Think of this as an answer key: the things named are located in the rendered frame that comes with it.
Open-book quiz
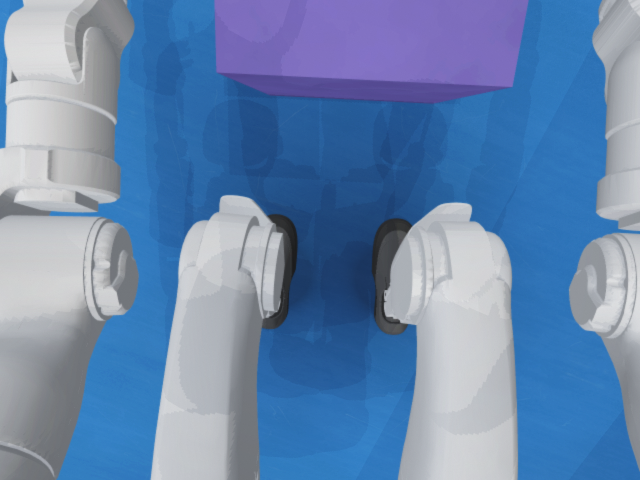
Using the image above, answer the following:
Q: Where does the robot left shin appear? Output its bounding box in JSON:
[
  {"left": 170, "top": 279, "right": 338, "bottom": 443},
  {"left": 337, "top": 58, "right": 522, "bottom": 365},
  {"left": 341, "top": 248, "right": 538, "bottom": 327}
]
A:
[{"left": 178, "top": 195, "right": 281, "bottom": 318}]

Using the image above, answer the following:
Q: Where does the robot right foot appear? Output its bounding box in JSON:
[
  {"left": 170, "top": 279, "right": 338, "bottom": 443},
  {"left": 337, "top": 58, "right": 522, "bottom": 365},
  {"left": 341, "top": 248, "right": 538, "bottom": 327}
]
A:
[{"left": 372, "top": 218, "right": 412, "bottom": 335}]

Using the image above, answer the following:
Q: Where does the left robot upper arm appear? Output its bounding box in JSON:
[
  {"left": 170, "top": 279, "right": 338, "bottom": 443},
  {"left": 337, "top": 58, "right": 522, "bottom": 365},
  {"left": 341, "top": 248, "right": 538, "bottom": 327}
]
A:
[{"left": 0, "top": 215, "right": 139, "bottom": 480}]

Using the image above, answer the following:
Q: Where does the carton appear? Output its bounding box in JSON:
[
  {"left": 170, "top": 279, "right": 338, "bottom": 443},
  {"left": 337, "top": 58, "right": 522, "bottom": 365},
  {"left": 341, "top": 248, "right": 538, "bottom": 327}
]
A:
[{"left": 214, "top": 0, "right": 529, "bottom": 104}]

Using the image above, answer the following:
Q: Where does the left robot forearm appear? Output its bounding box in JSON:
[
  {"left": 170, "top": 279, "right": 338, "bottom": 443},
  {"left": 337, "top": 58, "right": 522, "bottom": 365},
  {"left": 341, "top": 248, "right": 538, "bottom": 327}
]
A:
[{"left": 0, "top": 0, "right": 135, "bottom": 220}]

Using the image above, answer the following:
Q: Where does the right robot upper arm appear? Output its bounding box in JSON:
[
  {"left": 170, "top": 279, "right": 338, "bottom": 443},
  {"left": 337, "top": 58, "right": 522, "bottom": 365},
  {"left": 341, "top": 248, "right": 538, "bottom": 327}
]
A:
[{"left": 569, "top": 233, "right": 640, "bottom": 471}]

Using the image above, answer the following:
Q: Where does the right robot forearm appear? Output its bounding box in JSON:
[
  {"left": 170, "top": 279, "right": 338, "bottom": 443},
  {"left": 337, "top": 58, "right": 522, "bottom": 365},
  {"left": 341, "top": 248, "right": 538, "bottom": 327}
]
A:
[{"left": 592, "top": 0, "right": 640, "bottom": 231}]

